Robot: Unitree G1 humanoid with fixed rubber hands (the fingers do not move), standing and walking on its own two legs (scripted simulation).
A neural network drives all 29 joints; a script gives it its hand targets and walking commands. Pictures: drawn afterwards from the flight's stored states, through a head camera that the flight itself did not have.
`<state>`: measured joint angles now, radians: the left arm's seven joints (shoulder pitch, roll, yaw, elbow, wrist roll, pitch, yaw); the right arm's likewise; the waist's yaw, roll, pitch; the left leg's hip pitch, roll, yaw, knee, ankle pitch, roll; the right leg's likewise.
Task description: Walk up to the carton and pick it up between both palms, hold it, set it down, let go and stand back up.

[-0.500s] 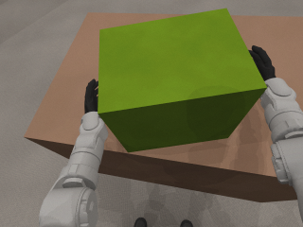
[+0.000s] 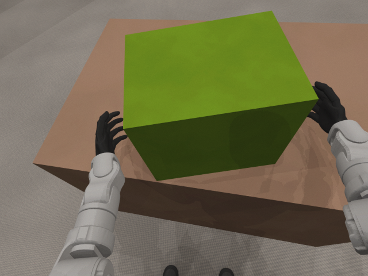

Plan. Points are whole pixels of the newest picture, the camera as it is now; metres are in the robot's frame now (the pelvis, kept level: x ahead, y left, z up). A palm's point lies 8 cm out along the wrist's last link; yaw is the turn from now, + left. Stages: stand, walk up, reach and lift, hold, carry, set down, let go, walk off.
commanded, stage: set down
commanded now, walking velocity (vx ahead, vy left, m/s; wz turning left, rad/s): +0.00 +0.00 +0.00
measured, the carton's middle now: (207, 105) +0.48 +0.01 +0.03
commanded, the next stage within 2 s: none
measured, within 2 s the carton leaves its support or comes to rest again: neither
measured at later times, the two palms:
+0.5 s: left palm (94, 173) +0.30 +0.22 +0.04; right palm (354, 148) +0.40 -0.29 +0.01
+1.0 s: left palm (83, 200) +0.25 +0.22 +0.04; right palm out of the picture +0.35 -0.31 +0.00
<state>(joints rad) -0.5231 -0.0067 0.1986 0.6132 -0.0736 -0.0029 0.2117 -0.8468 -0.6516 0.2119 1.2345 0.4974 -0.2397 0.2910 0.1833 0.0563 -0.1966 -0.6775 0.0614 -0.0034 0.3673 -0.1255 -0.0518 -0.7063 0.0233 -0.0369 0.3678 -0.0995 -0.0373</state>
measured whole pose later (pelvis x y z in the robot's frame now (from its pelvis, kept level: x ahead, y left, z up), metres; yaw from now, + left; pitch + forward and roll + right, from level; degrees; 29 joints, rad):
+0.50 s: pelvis +0.00 +0.00 +0.00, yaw +0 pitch +21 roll +0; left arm -0.24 -0.04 0.16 0.31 -0.07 0.06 0.22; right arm -0.55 -0.71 0.14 1.09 0.52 -0.29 0.33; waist 0.18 0.06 -0.19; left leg -0.61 0.06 0.00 0.37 -0.14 -0.05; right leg -0.63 0.02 -0.04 0.37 -0.11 -0.04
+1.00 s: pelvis +0.01 +0.00 +0.01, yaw +0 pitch +17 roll +0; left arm 0.07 -0.07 0.09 0.06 -0.07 0.07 0.24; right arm -0.26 -0.74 0.09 0.99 0.56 -0.36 0.39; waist 0.18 0.06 -0.17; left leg -0.49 0.06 0.00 0.37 -0.17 -0.05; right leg -0.52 0.02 -0.04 0.37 -0.14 -0.04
